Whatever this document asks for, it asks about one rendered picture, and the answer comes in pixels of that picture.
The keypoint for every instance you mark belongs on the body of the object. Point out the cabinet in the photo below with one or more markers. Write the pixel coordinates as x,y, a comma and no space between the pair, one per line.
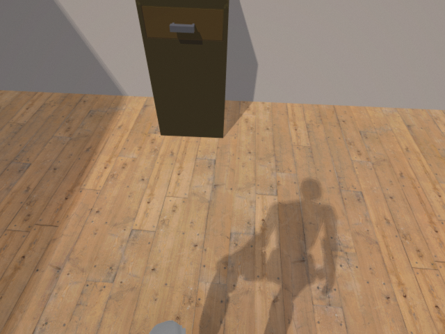
188,76

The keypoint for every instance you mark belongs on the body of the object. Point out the handle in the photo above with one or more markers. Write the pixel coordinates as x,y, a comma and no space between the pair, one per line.
182,28

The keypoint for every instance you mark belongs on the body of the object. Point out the drawer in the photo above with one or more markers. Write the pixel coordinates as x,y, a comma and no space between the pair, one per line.
208,22

